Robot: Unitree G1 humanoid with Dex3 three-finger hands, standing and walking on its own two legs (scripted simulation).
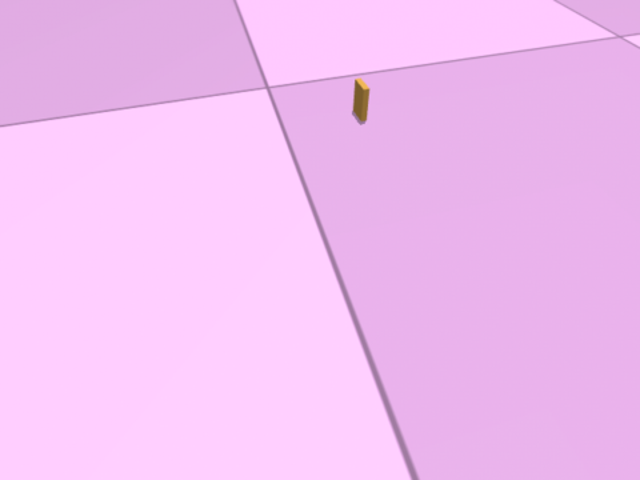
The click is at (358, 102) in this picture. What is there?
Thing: carton on end
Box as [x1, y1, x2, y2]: [353, 78, 369, 120]
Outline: 355,79 353,110 360,120 365,120 369,89 360,78
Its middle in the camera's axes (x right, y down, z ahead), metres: +0.23 -0.82 +2.18
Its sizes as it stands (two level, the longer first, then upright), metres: 0.120 0.033 0.189
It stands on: the floor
